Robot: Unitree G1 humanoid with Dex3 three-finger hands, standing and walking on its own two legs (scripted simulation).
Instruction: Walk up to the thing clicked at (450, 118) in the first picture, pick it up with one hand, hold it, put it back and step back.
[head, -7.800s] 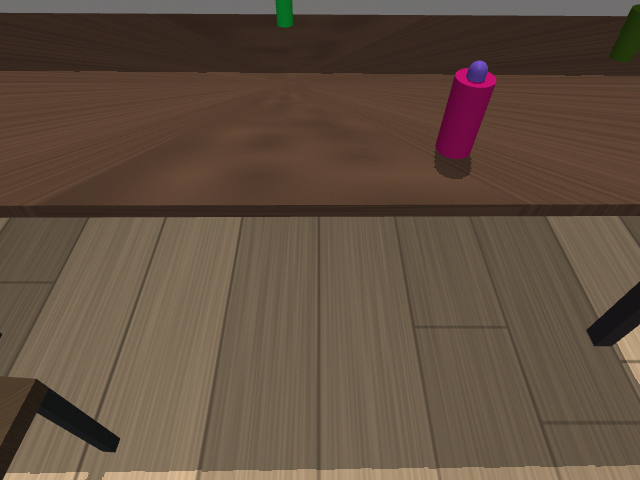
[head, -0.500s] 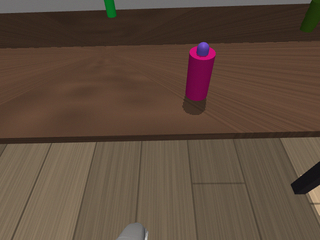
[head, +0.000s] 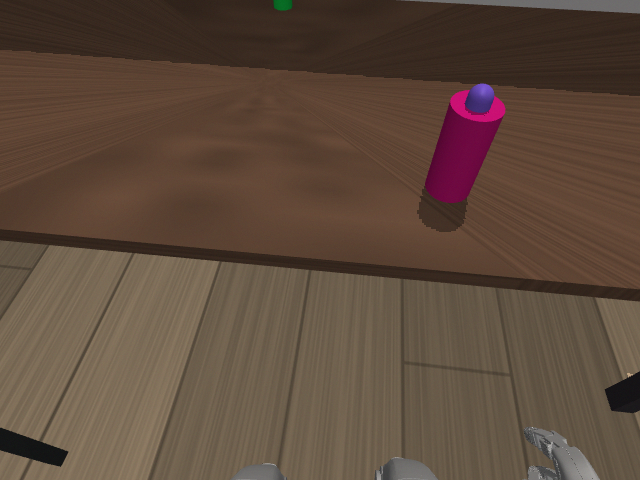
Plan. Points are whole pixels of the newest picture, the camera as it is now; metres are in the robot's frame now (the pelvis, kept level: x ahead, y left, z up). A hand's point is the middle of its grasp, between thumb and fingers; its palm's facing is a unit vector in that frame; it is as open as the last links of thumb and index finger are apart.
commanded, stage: walk up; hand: right
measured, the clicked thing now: (463, 142) +0.56 -0.19 +0.09
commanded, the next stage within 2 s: stand in 1.28 s
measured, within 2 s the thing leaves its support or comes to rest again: neither
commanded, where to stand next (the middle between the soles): +0.09 +0.01 m, yaw -4 degrees
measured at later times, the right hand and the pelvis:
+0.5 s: hand out of the picture +0.08 -0.25 -0.13, palm faces +0.02 +0.94 -0.33, open 7.4 cm; pelvis +0.01 +0.01 +0.02, yaw -2 degrees
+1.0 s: hand out of the picture +0.09 -0.26 -0.12, palm faces +0.06 +0.94 -0.33, open 7.4 cm; pelvis +0.02 +0.01 +0.03, yaw -4 degrees
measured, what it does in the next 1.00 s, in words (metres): stands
